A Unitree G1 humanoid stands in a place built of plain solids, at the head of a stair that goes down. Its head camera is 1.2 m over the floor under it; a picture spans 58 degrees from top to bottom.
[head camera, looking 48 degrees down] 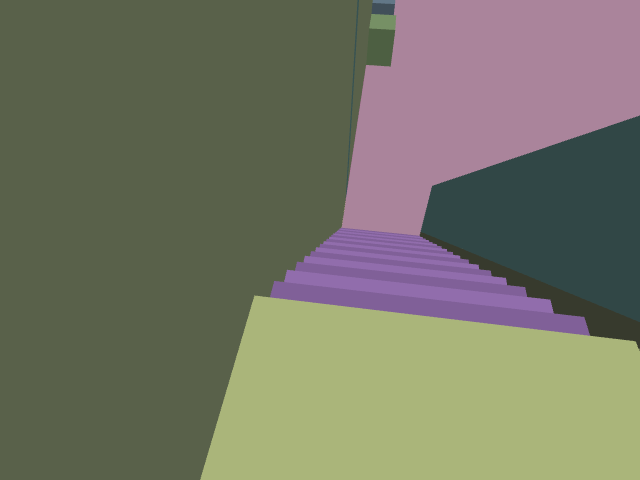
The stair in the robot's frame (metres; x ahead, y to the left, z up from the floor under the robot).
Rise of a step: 0.21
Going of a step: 0.22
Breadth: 1.21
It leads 8 degrees to the right of straight ahead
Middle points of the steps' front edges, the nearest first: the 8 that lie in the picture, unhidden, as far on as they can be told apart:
0.75 -0.38 0.00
0.97 -0.41 -0.21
1.19 -0.44 -0.42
1.41 -0.47 -0.64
1.63 -0.50 -0.85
1.85 -0.53 -1.06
2.08 -0.57 -1.28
2.30 -0.60 -1.49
